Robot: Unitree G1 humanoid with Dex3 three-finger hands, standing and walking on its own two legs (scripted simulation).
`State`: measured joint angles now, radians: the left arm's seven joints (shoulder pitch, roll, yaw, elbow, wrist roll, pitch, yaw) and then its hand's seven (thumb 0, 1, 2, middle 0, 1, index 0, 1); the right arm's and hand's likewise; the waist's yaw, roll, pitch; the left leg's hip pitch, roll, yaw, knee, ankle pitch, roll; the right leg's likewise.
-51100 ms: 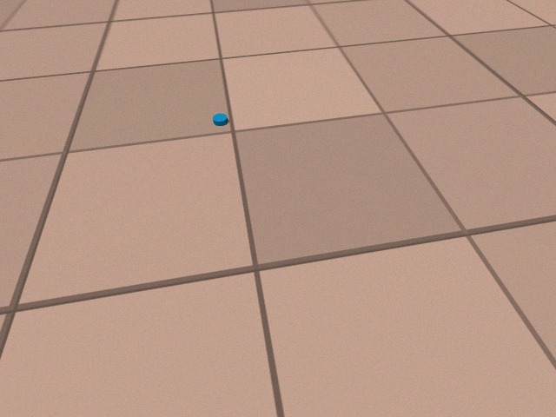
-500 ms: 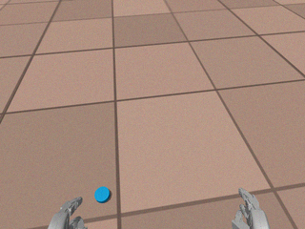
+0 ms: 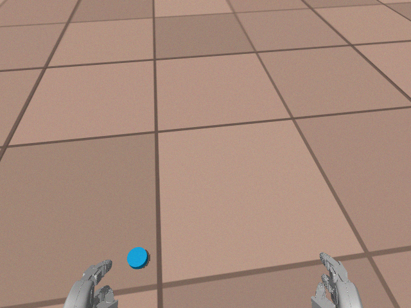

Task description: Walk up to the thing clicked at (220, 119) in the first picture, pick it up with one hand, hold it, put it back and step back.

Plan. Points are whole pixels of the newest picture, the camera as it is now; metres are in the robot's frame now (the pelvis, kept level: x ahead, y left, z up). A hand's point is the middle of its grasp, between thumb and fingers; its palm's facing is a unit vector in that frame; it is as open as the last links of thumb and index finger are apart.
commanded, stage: home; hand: left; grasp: from above
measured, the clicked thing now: (137, 258) +0.47 +0.32 -0.70
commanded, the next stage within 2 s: stand in 1.42 s
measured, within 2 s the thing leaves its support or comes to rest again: neither
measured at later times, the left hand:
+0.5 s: hand (117, 307) +0.16 +0.17 -0.05, palm faces +0.05 -0.98 -0.20, open 7.4 cm
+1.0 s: hand (116, 306) +0.16 +0.18 -0.05, palm faces +0.04 -0.98 -0.21, open 7.4 cm
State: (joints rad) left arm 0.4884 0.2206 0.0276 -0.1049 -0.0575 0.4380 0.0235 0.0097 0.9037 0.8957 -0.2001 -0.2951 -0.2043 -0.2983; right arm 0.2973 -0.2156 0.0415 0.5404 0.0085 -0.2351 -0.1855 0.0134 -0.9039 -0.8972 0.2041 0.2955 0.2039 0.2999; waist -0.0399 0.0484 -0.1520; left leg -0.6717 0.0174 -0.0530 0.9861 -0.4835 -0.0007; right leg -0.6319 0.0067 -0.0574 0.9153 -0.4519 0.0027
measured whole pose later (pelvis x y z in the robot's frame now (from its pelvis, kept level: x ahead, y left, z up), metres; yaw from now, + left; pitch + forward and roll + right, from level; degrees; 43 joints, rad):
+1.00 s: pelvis +0.00 +0.00 +0.00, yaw +0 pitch +10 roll -2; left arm 0.50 0.23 0.03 -0.13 -0.06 0.44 0.03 0.01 0.90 0.90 -0.20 -0.30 -0.20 -0.30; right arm 0.30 -0.22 0.03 0.54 0.01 -0.24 -0.19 0.01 -0.90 -0.90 0.20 0.30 0.20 0.30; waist -0.04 0.05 -0.15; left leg -0.68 0.02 -0.05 1.00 -0.49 0.00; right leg -0.65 0.01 -0.06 0.93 -0.46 0.00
